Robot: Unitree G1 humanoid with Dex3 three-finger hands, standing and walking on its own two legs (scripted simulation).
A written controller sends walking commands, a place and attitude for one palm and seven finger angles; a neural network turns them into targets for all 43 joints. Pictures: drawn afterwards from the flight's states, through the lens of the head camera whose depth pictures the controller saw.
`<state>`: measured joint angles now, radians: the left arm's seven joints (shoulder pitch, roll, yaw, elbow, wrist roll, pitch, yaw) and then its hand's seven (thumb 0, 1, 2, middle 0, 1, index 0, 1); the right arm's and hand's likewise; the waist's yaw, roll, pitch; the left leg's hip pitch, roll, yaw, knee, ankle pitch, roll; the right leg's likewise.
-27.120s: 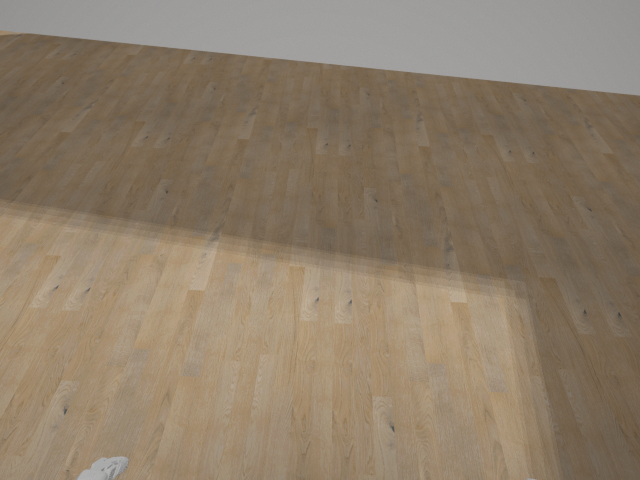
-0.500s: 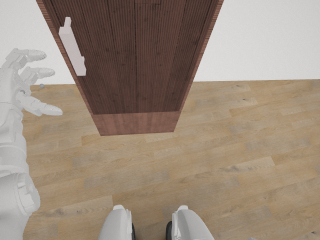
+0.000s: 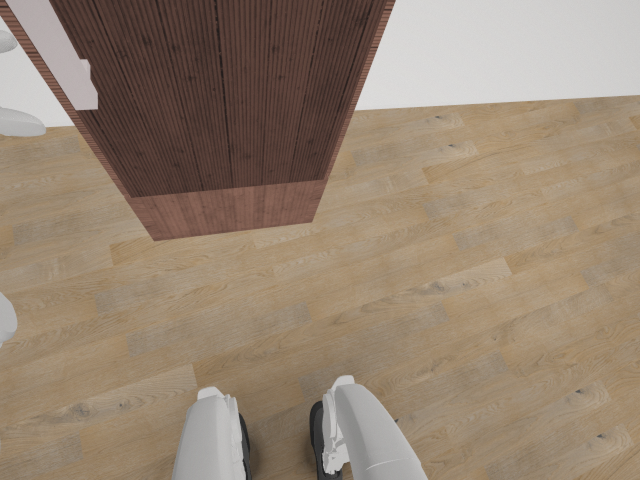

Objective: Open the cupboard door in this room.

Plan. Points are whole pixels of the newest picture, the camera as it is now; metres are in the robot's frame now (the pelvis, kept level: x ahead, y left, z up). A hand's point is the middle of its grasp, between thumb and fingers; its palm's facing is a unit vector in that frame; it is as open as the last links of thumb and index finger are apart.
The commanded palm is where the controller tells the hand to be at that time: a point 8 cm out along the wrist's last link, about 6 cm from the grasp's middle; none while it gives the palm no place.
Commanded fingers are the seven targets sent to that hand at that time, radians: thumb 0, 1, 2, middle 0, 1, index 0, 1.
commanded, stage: move the hooked fingers beside the handle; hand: left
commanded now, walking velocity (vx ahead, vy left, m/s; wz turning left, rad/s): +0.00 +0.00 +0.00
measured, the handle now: (59, 37) +0.60 +0.23 +0.07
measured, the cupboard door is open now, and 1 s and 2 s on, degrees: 0 0 0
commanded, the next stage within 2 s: slide the fingers in behind the handle in 0.82 s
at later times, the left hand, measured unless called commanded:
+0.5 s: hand out of the picture +0.55 +0.28 +0.08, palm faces +0.06 -1.00 -0.02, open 14.0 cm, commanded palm +0.54 +0.30 +0.07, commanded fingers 0.00 -0.50 0.30 -0.30 -1.20 -0.30 -1.20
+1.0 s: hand out of the picture +0.55 +0.28 +0.07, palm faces +0.07 -1.00 -0.03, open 14.0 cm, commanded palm +0.55 +0.30 +0.07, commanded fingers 0.00 -0.50 0.30 -0.30 -1.20 -0.30 -1.20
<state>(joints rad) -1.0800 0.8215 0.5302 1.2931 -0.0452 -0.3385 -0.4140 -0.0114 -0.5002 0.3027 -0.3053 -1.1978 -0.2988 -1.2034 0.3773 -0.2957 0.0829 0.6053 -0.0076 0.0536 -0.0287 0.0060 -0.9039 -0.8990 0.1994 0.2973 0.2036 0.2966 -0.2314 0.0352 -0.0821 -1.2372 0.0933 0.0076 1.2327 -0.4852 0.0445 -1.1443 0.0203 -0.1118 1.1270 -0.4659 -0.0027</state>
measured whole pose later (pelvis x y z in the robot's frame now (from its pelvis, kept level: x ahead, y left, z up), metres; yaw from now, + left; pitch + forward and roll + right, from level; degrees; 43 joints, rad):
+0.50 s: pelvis +0.01 +0.01 +0.01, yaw +0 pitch +28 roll -7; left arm -1.03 0.77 0.51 1.22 -0.05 -0.33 -0.39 -0.01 -0.50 0.30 -0.30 -1.20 -0.30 -1.20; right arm 0.40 -0.27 0.07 0.61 -0.02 0.09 0.00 0.00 -0.90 -0.90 0.20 0.30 0.20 0.30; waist -0.22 0.04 -0.09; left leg -1.20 0.09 0.01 1.19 -0.49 0.05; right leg -1.09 0.02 -0.11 1.07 -0.46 0.01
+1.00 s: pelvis +0.01 +0.00 +0.00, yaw +0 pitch +29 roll -7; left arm -1.06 0.82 0.53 1.26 -0.05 -0.33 -0.41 -0.01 -0.50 0.30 -0.30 -1.20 -0.30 -1.20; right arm 0.38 -0.28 0.09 0.61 -0.01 0.09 -0.01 0.00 -0.90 -0.90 0.20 0.30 0.20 0.30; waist -0.23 0.04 -0.07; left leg -1.24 0.10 0.00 1.23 -0.50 0.04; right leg -1.14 0.03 -0.11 1.11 -0.47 0.00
